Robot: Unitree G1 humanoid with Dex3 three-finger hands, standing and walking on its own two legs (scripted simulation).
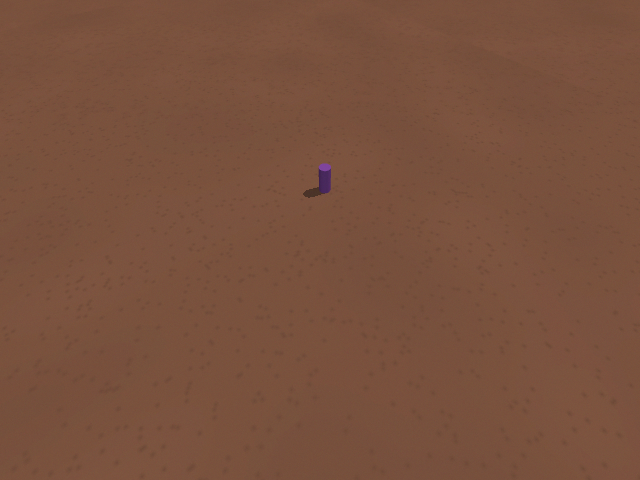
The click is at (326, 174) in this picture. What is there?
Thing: squat round
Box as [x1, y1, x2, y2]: [319, 163, 330, 192]
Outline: 323,163 319,165 319,190 321,192 327,192 330,189 330,166 328,164
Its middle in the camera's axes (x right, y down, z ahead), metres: +0.03 -0.25 +1.82
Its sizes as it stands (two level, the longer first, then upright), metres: 0.055 0.055 0.133
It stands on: the floor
